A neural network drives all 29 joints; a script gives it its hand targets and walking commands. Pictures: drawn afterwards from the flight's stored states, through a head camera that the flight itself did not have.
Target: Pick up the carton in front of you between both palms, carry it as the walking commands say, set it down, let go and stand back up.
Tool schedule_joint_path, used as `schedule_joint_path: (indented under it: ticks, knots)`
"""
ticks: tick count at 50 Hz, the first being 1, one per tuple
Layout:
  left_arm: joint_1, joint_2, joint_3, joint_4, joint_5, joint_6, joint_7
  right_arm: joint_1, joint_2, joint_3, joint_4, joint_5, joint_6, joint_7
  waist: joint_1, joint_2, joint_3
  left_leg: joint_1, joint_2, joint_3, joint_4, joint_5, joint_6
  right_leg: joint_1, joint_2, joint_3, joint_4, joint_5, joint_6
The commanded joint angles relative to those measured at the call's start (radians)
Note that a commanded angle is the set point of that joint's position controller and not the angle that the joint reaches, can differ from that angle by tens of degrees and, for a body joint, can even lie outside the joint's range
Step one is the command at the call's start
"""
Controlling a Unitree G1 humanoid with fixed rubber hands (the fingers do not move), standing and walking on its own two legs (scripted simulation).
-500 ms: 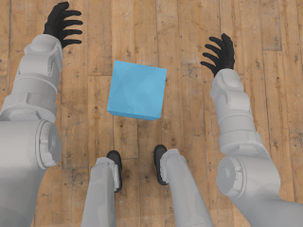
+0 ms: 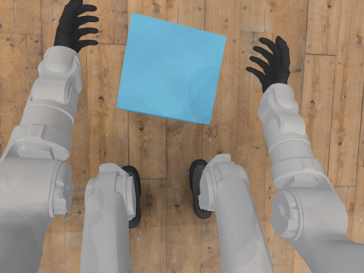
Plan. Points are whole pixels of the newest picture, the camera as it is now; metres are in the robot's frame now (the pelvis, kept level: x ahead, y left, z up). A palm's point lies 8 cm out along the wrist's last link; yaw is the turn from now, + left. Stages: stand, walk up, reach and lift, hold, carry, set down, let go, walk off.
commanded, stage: reach and lift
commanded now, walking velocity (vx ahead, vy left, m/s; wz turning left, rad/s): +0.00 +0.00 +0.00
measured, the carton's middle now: (167, 80) +0.49 -0.01 -0.35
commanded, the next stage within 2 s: none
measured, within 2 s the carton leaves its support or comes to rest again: leaves its support in 1.22 s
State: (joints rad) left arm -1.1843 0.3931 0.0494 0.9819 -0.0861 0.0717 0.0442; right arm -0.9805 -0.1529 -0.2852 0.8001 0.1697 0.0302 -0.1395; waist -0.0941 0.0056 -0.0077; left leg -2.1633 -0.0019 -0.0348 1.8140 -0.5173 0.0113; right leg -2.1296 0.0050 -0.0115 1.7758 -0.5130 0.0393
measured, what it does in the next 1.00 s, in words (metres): lowers itself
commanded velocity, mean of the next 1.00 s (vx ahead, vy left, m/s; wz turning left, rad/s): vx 0.00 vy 0.00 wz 0.00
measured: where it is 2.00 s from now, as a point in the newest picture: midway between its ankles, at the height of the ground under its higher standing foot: (167, 203)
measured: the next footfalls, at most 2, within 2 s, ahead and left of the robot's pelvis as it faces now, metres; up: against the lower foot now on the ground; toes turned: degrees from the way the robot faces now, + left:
none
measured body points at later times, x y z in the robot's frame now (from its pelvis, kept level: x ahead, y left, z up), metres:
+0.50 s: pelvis -0.03 +0.00 -0.11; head +0.35 +0.02 +0.13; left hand +0.54 +0.16 -0.31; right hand +0.49 -0.21 -0.29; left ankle +0.09 +0.11 -0.44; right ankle +0.10 -0.13 -0.44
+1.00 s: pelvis -0.03 +0.00 -0.10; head +0.34 +0.03 +0.16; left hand +0.54 +0.14 -0.29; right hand +0.50 -0.17 -0.28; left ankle +0.09 +0.11 -0.44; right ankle +0.10 -0.13 -0.44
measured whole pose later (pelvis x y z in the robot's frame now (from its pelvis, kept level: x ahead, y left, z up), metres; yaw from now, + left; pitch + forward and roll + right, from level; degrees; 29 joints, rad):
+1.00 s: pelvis -0.03 +0.00 -0.10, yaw -1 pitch +39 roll -4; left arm -1.54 0.38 -0.13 1.30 -0.20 0.01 0.08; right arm -1.39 -0.18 -0.18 1.16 0.27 -0.03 -0.21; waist -0.08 -0.04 0.30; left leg -2.31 0.01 -0.04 2.15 -0.53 0.01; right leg -2.28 0.03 -0.01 2.11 -0.51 0.05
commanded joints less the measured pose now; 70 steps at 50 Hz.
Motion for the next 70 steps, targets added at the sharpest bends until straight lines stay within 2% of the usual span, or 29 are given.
schedule_joint_path:
  ticks: [1,6,10,15,17,20,27,35,40,44,46,47,51,55,59,62,65,68,70]
  knots:
    - [-0.362,0.13,-0.032,-0.137,-0.056,-0.009,0.01,-0.229,-0.146,0.024,-0.129,0.046,-0.002,-0.023,-0.032,0.165,-1.209,0.821,-0.033,0.003,-0.044,0.38,-0.022,0.466,0.045,-0.086,-0.044,0.364,0.034]
    - [-0.467,0.155,-0.064,0.006,-0.093,0.008,0.012,-0.354,-0.147,0.033,-0.017,0.056,0.02,-0.041,-0.036,0.138,-1.001,0.626,-0.009,0.01,0.008,0.124,-0.022,0.419,0.019,-0.077,0.02,0.18,0.029]
    - [-0.521,0.168,-0.084,0.132,-0.106,-0.006,0.005,-0.425,-0.151,0.035,0.096,0.045,0.012,-0.039,-0.035,0.117,-0.865,0.514,0.006,0.003,0.057,0.05,-0.019,0.4,0.01,-0.066,0.073,0.129,0.026]
    - [-0.571,0.189,-0.105,0.201,-0.123,-0.036,0.003,-0.503,-0.167,0.051,0.182,0.049,-0.021,-0.036,-0.025,0.098,-0.806,0.456,0.016,-0.012,0.129,0.093,-0.016,0.403,0.009,-0.048,0.147,0.173,0.027]
    - [-0.593,0.2,-0.117,0.185,-0.135,-0.05,0.008,-0.527,-0.174,0.065,0.179,0.068,-0.037,-0.04,-0.021,0.097,-0.848,0.476,0.017,-0.014,0.155,0.135,-0.016,0.435,0.012,-0.046,0.172,0.217,0.028]
    - [-0.624,0.198,-0.148,0.152,-0.15,-0.07,0.02,-0.533,-0.126,0.142,0.227,0.148,-0.049,-0.032,0.019,0.112,-0.9,0.534,0.018,-0.011,0.182,0.211,-0.01,0.438,0.019,-0.045,0.208,0.276,0.029]
    - [-0.602,0.17,-0.166,0.067,-0.161,-0.068,0.034,-0.497,-0.135,0.175,0.189,0.199,-0.057,-0.044,0.026,0.146,-1.018,0.672,0.007,0.006,0.223,0.324,-0.013,0.425,0.04,-0.063,0.228,0.333,0.026]
    - [-0.524,0.113,-0.132,0.163,-0.131,-0.061,0.018,-0.47,-0.141,0.104,0.246,0.104,-0.064,-0.037,-0.008,0.106,-0.775,0.463,0.004,-0.016,0.194,0.222,-0.016,0.322,0.037,-0.046,0.21,0.273,0.028]
    - [-0.554,0.05,-0.162,0.184,-0.139,-0.071,0.018,-0.519,-0.087,0.135,0.228,0.112,-0.073,-0.037,-0.003,0.092,-0.771,0.436,-0.004,-0.02,0.176,0.199,-0.009,0.344,0.044,-0.042,0.203,0.263,0.025]
    - [-0.595,-0.02,-0.174,0.193,-0.126,-0.081,0.025,-0.556,0.005,0.16,0.242,0.12,-0.076,-0.035,0.016,0.083,-0.774,0.437,-0.016,-0.016,0.163,0.183,-0.002,0.369,0.06,-0.041,0.198,0.253,0.022]
    - [-0.606,-0.077,-0.181,0.203,-0.113,-0.083,0.025,-0.559,0.048,0.153,0.258,0.1,-0.077,-0.034,0.005,0.086,-0.767,0.436,-0.025,-0.015,0.156,0.177,-0.003,0.382,0.069,-0.045,0.194,0.246,0.02]
    - [-0.635,-0.187,-0.213,0.191,-0.121,-0.083,0.011,-0.598,0.13,0.173,0.242,0.095,-0.079,-0.02,-0.002,0.095,-0.762,0.442,-0.032,-0.015,0.152,0.178,-0.001,0.374,0.077,-0.047,0.191,0.244,0.018]
    - [-0.77,-0.616,-0.256,0.185,-0.089,-0.059,-0.08,-0.821,0.517,0.218,0.209,0.051,-0.048,0.085,0.009,0.123,-0.751,0.427,-0.062,-0.009,0.171,0.192,0.004,0.315,0.107,-0.055,0.225,0.24,0.016]
    - [-0.757,-0.855,-0.221,0.143,-0.035,-0.021,-0.147,-0.919,0.727,0.213,0.136,-0.002,0.0,0.169,0.029,0.135,-0.759,0.44,-0.087,0.017,0.193,0.195,0.008,0.284,0.13,-0.078,0.247,0.214,0.012]
    - [-0.784,-0.998,-0.248,0.033,-0.067,-0.005,-0.156,-0.964,0.858,0.275,0.027,0.052,0.026,0.201,0.023,0.131,-0.978,0.579,-0.1,0.041,0.209,0.304,0.006,0.346,0.142,-0.106,0.262,0.296,0.014]
    - [-0.813,-1.09,-0.3,-0.12,-0.104,0.008,-0.145,-0.97,0.953,0.344,-0.074,0.095,0.053,0.206,0.021,0.132,-1.216,0.72,-0.112,0.064,0.215,0.397,-0.002,0.434,0.151,-0.12,0.264,0.369,0.011]
    - [-0.79,-1.169,-0.335,-0.266,-0.104,0.047,-0.137,-0.99,1.011,0.404,-0.209,0.099,0.097,0.218,0.028,0.145,-1.38,0.846,-0.124,0.077,0.209,0.461,-0.01,0.464,0.163,-0.127,0.249,0.39,0.009]
    - [-0.731,-1.247,-0.342,-0.362,-0.078,0.103,-0.143,-0.998,1.028,0.443,-0.338,0.067,0.147,0.235,0.027,0.133,-1.452,0.875,-0.138,0.086,0.173,0.442,-0.016,0.492,0.172,-0.128,0.207,0.361,0.01]
    - [-0.677,-1.298,-0.323,-0.356,-0.048,0.145,-0.155,-0.972,1.048,0.446,-0.357,0.03,0.182,0.242,0.022,0.123,-1.389,0.806,-0.146,0.092,0.13,0.349,-0.019,0.492,0.173,-0.125,0.165,0.286,0.008]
